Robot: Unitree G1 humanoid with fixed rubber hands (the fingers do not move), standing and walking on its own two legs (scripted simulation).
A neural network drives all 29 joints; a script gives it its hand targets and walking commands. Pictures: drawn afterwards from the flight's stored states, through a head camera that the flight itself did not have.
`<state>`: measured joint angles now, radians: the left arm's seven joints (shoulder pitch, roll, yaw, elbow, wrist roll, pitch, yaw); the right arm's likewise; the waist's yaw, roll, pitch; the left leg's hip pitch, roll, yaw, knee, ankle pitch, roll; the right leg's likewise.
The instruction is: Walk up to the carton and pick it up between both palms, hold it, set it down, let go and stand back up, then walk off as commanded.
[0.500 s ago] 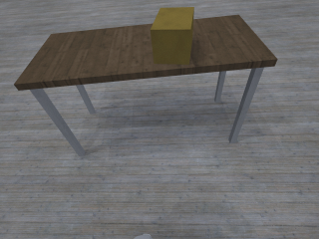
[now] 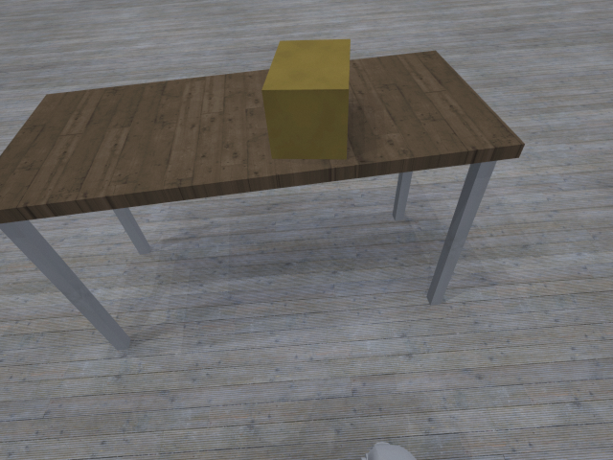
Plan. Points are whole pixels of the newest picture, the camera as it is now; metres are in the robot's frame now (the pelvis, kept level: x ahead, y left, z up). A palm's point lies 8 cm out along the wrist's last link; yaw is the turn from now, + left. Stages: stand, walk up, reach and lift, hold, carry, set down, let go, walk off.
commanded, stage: walk up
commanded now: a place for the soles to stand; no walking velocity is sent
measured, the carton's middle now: (311, 97) +0.88 -0.05 +0.05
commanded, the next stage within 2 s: none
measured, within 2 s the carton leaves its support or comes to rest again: neither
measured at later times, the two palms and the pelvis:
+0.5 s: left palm out of the picture +0.16 +0.28 -0.08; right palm (557, 420) +0.19 -0.34 -0.11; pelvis +0.12 -0.03 +0.01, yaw +2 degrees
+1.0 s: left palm (121, 432) +0.23 +0.29 -0.11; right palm (526, 379) +0.25 -0.33 -0.11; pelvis +0.19 -0.01 -0.01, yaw +2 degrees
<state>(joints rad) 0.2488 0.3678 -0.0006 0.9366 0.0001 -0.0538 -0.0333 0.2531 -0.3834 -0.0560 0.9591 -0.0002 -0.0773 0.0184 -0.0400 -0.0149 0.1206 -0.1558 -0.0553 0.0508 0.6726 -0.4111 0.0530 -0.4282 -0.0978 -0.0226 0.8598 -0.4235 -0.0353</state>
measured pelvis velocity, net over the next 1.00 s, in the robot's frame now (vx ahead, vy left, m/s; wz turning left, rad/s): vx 0.19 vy -0.01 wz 0.03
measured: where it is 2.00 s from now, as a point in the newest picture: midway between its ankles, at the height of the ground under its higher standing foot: outside the picture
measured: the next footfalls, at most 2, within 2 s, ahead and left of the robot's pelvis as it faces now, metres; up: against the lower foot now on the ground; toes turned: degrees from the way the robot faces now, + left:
right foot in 0.04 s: +0.15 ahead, -0.13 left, +0.00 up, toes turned -5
left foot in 0.58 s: +0.24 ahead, +0.12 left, +0.00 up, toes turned +3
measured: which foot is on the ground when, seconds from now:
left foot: down 0.00-0.08, up 0.10-0.56, down 0.58-1.00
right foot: up 0.00-0.02, down 0.04-0.62, up 0.64-0.96, down 0.98-1.00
